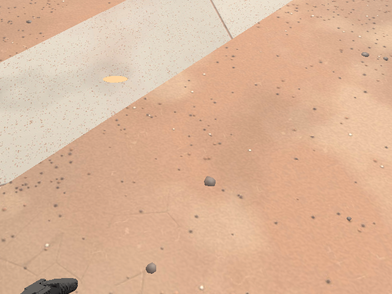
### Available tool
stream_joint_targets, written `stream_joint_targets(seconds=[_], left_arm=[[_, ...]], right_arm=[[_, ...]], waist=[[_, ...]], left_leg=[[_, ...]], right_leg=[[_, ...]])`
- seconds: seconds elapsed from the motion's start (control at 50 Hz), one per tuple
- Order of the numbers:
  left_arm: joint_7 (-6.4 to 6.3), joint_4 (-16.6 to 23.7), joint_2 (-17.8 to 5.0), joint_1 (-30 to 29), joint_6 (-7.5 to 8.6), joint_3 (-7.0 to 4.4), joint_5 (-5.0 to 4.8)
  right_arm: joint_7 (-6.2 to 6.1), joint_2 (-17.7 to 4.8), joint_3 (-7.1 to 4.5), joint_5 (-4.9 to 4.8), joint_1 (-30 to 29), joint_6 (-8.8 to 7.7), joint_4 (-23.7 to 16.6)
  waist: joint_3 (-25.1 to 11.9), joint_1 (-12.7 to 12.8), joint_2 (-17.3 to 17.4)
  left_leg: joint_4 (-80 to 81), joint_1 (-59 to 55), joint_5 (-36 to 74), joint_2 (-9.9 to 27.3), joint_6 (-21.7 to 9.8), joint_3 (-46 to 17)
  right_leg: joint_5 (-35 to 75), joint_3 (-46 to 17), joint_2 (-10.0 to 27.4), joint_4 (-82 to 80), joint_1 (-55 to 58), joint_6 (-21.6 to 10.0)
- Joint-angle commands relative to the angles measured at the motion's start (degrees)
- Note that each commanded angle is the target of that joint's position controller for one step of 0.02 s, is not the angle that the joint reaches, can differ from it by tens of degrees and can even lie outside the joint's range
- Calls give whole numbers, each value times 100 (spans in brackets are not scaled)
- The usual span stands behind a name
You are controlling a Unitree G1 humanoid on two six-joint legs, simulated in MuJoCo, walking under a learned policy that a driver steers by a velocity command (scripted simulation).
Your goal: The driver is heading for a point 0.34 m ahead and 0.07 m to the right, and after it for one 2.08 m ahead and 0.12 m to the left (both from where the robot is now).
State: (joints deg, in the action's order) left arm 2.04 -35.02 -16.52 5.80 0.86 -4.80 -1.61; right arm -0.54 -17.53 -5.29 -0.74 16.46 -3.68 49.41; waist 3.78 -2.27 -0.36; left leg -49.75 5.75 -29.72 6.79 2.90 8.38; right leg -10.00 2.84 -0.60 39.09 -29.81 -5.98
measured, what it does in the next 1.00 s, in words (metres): walks ahead, turning right: left foot, then right foot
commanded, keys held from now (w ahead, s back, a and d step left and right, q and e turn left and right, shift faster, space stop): w+e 0.20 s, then e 0.36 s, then q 0.44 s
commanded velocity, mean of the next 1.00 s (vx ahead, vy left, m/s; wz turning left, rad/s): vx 0.22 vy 0.00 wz -0.31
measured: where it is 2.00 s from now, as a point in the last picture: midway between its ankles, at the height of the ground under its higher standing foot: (194, 293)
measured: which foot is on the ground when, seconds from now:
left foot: up 0.00-0.42, down 0.44-0.82, up 0.84-1.00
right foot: down 0.00-0.44, up 0.46-0.76, down 0.78-1.00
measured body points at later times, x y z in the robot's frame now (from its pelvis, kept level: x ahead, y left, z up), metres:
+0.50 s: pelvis +0.25 +0.00 +0.01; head +0.29 -0.01 +0.46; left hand +0.41 +0.27 -0.10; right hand +0.40 -0.30 -0.06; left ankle +0.39 +0.07 -0.71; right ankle +0.10 -0.08 -0.66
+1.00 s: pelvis +0.30 -0.02 +0.02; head +0.32 -0.02 +0.47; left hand +0.53 +0.19 -0.07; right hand +0.32 -0.32 -0.10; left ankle +0.33 +0.09 -0.67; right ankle +0.26 -0.14 -0.71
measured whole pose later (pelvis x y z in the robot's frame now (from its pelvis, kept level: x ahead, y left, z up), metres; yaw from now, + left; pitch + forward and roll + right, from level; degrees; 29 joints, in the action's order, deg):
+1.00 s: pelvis +0.30 -0.02 +0.02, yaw -15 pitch +0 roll +0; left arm -2.4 -37.8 -14.3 9.1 -0.8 -3.1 0.3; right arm 0.5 -17.5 -3.7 -1.3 11.0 1.8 46.7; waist 2.3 -1.1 0.4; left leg -50.6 24.0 -27.7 0.1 1.4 1.5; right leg -16.7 2.2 2.8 30.8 -14.3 0.9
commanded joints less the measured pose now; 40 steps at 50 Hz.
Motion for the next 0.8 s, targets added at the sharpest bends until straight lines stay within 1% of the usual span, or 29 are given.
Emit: stream_joint_targets(seconds=[0.02, 0.04, 0.06, 0.08, 0.1, 0.14, 0.18, 0.2, 0.26, 0.3, 0.34, 0.4, 0.42, 0.44, 0.46, 0.48, 0.5, 0.52, 0.54, 0.56, 0.58, 0.6, 0.62, 0.66, 0.68, 0.72, 0.76, 0.78, 0.8], left_arm=[[0, 13, -1163, 1874, 249, -341, 27], [3, -1, -1020, 1604, 311, -289, 26], [-7, 55, -848, 1148, 314, -233, 33], [-27, 167, -695, 863, 321, -170, 91], [-41, 208, -683, 769, 319, -155, 114], [-85, 147, -764, 829, 360, -169, 88], [-164, 37, -868, 1016, 364, -196, 48], [-194, -19, -893, 1130, 354, -199, 31], [-291, -126, -935, 1225, 246, -218, 51], [-336, -226, -1003, 1414, 158, -247, 37], [-368, -262, -943, 1463, 86, -247, 4], [-462, -179, -833, 1239, -29, -233, 3], [-465, -94, -756, 1033, -32, -204, -17], [-447, 87, -479, 944, -18, -106, 74], [-435, 29, -43, 1949, -24, 1, 194], [-381, -29, -650, 2700, -22, -62, 75], [-399, -138, -1115, 2197, -120, -200, 8], [-434, -28, -1220, 1583, -238, -246, 6], [-475, -3, -1164, 1342, -359, -262, 14], [-487, 68, -1016, 1271, -443, -248, 6], [-486, 87, -739, 1290, -480, -168, 20], [-491, 94, -509, 1328, -463, -98, 47], [-485, 82, -363, 1359, -426, -41, 95], [-452, 40, -165, 1301, -361, 65, 195], [-423, 9, -134, 1219, -351, 88, 210], [-371, -48, -248, 1135, -354, 60, 209], [-348, -86, -372, 1090, -345, 21, 229], [-383, 3, -585, 1050, -330, -10, 285], [-445, 77, -1080, 906, -342, -113, 333]], right_arm=[[110, -748, -20, -187, -639, -432, -948], [92, -684, 18, -140, -730, -488, -959], [37, -682, 4, 33, -703, -495, -858], [30, -746, -49, 113, -563, -441, -789], [44, -742, -66, 123, -499, -368, -782], [46, -579, -36, 170, -539, -266, -809], [28, -413, 25, 216, -914, -222, -931], [32, -347, 53, 208, -1143, -217, -996], [100, -218, 122, 206, -1696, -238, -1159], [152, -239, 116, 165, -1924, -254, -1245], [178, -339, 73, 138, -1977, -242, -1305], [188, -541, -23, 137, -1602, -309, -1222], [161, -593, -49, 194, -1227, -348, -1129], [108, -865, -106, 305, -720, -374, -1107], [55, -1013, -85, 379, -532, -313, -1116], [92, -999, -125, 187, -352, -186, -1018], [72, -573, -24, 125, -674, -95, -1208], [34, -320, 72, 145, -934, 9, -1259], [5, -227, 132, 157, -1143, 101, -1267], [-25, -273, 139, 157, -1327, 170, -1225], [-31, -390, 116, 209, -1307, 184, -1131], [-24, -401, 114, 234, -1306, 173, -1055], [-17, -390, 121, 232, -1306, 159, -1002], [26, -312, 163, 172, -1385, 135, -886], [64, -302, 180, 120, -1380, 139, -829], [121, -444, 173, 36, -1297, 184, -727], [152, -481, 207, -26, -1283, 217, -675], [171, -390, 251, -6, -1118, 199, -622], [198, -307, 274, 49, -999, 177, -698]], waist=[[-1766, 956, -745], [-1274, 746, -509], [-977, 483, -133], [-851, 261, -191], [-828, 170, -224], [-770, 122, -133], [-594, 201, -104], [-532, 278, -152], [-363, 422, -376], [-472, 519, -503], [-516, 521, -584], [-695, 277, -728], [-883, 47, -690], [-1568, -130, -315], [-2227, 318, 1093], [-2890, 436, 1709], [-2323, 233, 949], [-1705, 149, 638], [-1299, 194, 503], [-963, 321, 603], [-801, 350, 777], [-795, 381, 838], [-888, 391, 841], [-1163, 403, 803], [-1239, 345, 859], [-1141, 330, 865], [-881, 453, 750], [-840, 436, 550], [-777, 209, -289]], left_leg=[[-3099, 4341, -59, -501, -280, -1358], [-2639, 4231, 448, -250, -390, -1322], [-2108, 3811, 801, -41, -385, -1336], [-1737, 3377, 1021, 87, -378, -1379], [-1547, 3131, 1167, 89, -344, -1369], [-1118, 3024, 1378, 24, -195, -1264], [-459, 3174, 1918, -83, -47, -1213], [-64, 3235, 2310, -152, 3, -1209], [1193, 2704, 3194, -544, 47, -1054], [1606, 2224, 3612, -821, 29, -960], [1938, 2128, 3430, -921, -23, -1104], [2386, 1881, 2958, -918, -235, -1274], [2802, 1281, 3544, -828, -380, -1183], [2524, -126, 5067, -7, -764, -1767], [2045, -1912, 7813, 1506, -1592, -3256], [2205, -2238, 6658, 2298, -2278, -4589], [2440, -1685, 5421, 1882, -2084, -4010], [2614, -1058, 4609, 1461, -1780, -3184], [2818, -411, 4000, 1143, -1636, -2733], [3037, 208, 3611, 901, -1556, -2358], [3244, 738, 3581, 639, -1519, -2006], [3311, 901, 3803, 523, -1562, -1802], [3286, 908, 4202, 503, -1619, -1674], [3219, 889, 4487, 520, -1666, -1554], [3226, 854, 4256, 499, -1654, -1564], [3219, 948, 3135, 434, -1582, -1702], [3207, 1472, 1932, 293, -1288, -1863], [3131, 1857, 1407, 176, -952, -1927], [2651, 2172, 848, -287, -610, -1503]], right_leg=[[-1232, -4566, 1919, -2380, 4787, -1535], [-656, -3771, 1685, -2275, 4046, -1310], [-65, -3183, 1436, -2256, 3247, -1108], [443, -2790, 1268, -2344, 2674, -1031], [750, -2648, 1173, -2465, 2397, -1047], [1418, -2353, 1094, -2551, 2096, -1132], [1603, -2074, 949, -2623, 1937, -1093], [1518, -1999, 880, -2616, 1953, -1021], [2236, -1574, 508, -2289, 1580, -669], [2200, -1668, 466, -2112, 1488, -480], [2057, -1991, 525, -1791, 1781, -391], [2211, -2533, 567, -996, 2394, -236], [2290, -2443, 334, -476, 2344, -51], [1522, -2200, -4, 705, 1789, 186], [-3017, -1657, -808, 2326, 278, 543], [-3361, -1589, -571, 3505, -338, 711], [-2763, -1540, -244, 3894, -634, 901], [-2332, -1228, -80, 3824, -801, 992], [-2079, -1104, 71, 3678, -720, 1056], [-1893, -979, 163, 3396, -493, 1075], [-1770, -798, 129, 3014, -70, 1063], [-1781, -692, 66, 2625, 206, 1057], [-1816, -649, 53, 2213, 435, 1059], [-1569, -639, 188, 1178, 1017, 992], [-1305, -604, 221, 668, 1264, 977], [-756, -464, 101, -259, 1731, 902], [-95, -349, -13, -1292, 2434, 659], [165, -732, 355, -1437, 2826, 436], [216, -1360, 1067, -1465, 2761, 97]])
